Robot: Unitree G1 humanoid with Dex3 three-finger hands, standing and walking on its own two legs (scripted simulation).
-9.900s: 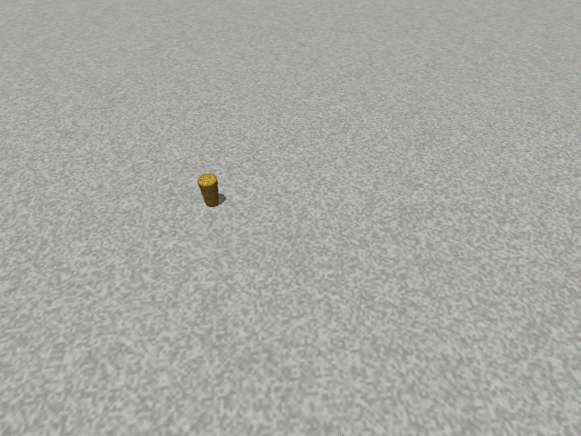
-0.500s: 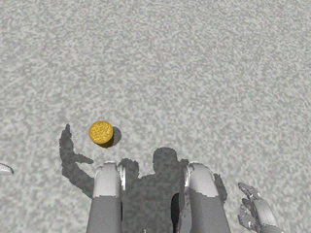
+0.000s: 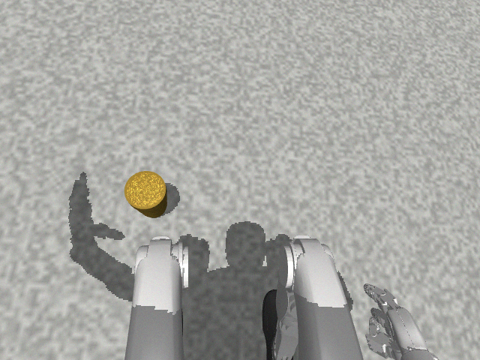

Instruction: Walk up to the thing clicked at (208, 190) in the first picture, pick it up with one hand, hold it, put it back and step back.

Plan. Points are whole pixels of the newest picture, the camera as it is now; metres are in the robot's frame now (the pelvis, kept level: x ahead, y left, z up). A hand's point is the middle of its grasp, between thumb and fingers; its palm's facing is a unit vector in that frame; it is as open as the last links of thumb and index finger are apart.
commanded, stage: go down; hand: left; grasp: from the side
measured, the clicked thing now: (150, 198) +0.45 +0.21 -0.33
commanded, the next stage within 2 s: approach in 0.60 s
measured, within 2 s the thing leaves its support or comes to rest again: neither
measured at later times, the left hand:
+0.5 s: hand out of the picture +0.37 +0.40 -0.02, palm faces +0.17 -0.98 -0.13, open 17.3 cm
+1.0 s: hand (10, 192) +0.38 +0.38 -0.09, palm faces +0.15 -0.99 -0.03, open 17.4 cm
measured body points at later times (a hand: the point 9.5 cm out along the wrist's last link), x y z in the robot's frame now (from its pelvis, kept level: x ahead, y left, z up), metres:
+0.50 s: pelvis +0.00 +0.00 -0.03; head +0.20 +0.06 +0.37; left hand +0.35 +0.45 -0.01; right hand +0.17 -0.27 -0.13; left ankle +0.08 +0.13 -0.38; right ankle +0.10 -0.14 -0.38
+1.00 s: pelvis +0.00 +0.00 -0.07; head +0.21 +0.08 +0.32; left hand +0.37 +0.43 -0.09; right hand +0.17 -0.28 -0.16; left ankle +0.08 +0.13 -0.38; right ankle +0.10 -0.14 -0.38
